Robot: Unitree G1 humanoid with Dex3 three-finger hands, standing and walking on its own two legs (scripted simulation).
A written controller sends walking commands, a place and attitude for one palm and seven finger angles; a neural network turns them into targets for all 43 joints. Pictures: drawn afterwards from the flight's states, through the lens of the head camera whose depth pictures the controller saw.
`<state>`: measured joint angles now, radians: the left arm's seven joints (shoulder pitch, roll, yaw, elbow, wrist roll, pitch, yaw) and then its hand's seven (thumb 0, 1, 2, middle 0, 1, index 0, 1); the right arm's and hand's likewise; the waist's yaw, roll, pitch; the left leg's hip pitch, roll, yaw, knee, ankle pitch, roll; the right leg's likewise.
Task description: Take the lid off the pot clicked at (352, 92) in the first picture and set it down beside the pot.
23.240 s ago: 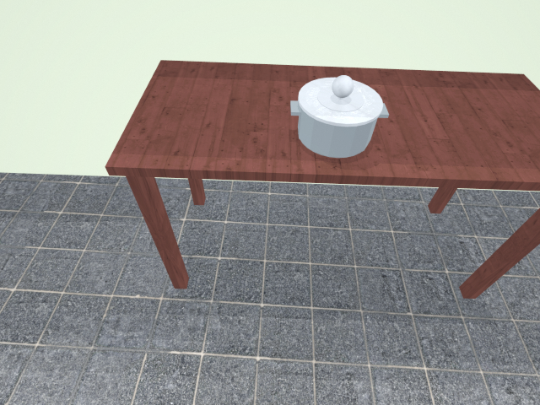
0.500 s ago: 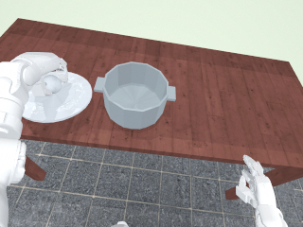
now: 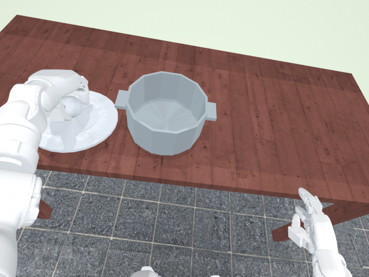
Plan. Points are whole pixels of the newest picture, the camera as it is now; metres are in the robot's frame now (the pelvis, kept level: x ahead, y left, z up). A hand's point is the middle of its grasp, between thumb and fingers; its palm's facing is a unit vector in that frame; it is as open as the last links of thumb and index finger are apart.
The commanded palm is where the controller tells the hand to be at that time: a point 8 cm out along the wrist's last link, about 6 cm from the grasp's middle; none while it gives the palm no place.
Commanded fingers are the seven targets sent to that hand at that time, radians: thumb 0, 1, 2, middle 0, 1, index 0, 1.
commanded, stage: lower the lid onto the table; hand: left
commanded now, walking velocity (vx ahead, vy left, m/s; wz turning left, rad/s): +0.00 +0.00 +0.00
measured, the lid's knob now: (70, 106) +0.48 +0.28 +0.02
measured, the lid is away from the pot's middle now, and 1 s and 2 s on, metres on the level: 0.23 0.24 0.24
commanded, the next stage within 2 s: open the fingers wide in 0.04 s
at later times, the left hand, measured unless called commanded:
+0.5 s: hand (54, 120) +0.43 +0.29 +0.04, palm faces -0.39 -0.11 -0.92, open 8.2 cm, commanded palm +0.47 +0.28 +0.11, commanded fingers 0.00 0.25 0.96 -0.64 -0.85 -0.64 -0.84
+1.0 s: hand (54, 124) +0.41 +0.29 +0.04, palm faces -0.40 -0.10 -0.91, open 10.1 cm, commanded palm +0.47 +0.28 +0.11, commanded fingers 0.00 -0.13 0.89 -0.47 -0.63 -0.47 -0.63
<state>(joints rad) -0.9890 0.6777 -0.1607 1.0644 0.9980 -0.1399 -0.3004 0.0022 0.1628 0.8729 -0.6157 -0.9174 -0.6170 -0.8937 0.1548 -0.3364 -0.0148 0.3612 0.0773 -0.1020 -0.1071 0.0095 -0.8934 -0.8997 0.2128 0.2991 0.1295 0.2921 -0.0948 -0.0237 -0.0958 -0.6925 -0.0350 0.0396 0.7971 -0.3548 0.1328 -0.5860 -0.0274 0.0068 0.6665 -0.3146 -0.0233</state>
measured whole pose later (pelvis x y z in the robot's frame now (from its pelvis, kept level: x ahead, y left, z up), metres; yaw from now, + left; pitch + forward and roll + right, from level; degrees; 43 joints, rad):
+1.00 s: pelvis -0.02 -0.01 -0.01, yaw +1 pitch +12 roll -5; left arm -0.89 0.68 -0.14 0.98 0.99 -0.16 -0.29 0.00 -0.03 0.92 -0.53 -0.67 -0.53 -0.67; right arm 0.15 -0.34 -0.02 0.33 0.08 -0.05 -0.09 0.01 -0.89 -0.90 0.21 0.30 0.09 0.27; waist -0.07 -0.03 -0.09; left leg -0.72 -0.04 0.02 0.85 -0.35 0.12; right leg -0.60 -0.01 0.01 0.72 -0.35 -0.02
